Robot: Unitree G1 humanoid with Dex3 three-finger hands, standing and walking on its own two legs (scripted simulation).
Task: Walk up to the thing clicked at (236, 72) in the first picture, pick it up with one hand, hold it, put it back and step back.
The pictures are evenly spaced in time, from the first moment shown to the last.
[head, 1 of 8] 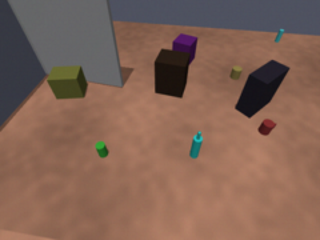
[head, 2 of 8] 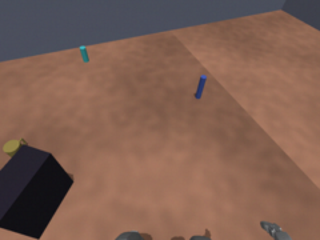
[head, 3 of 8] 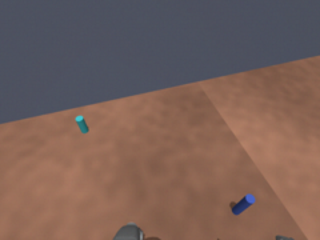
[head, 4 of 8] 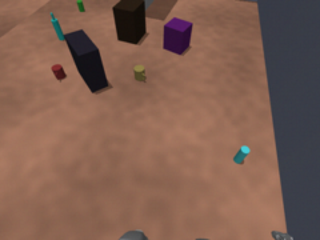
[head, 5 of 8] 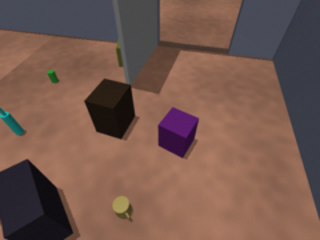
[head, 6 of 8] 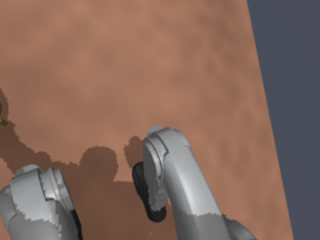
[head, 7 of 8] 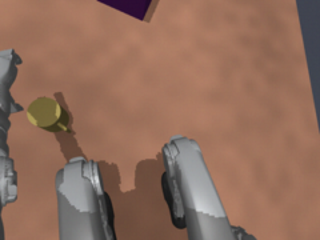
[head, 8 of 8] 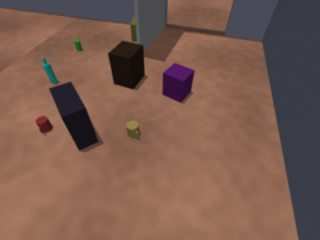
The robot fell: no
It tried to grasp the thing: yes
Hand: left
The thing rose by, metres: 0.62
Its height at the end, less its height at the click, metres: +0.00
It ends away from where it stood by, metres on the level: 0.03
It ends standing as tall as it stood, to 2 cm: yes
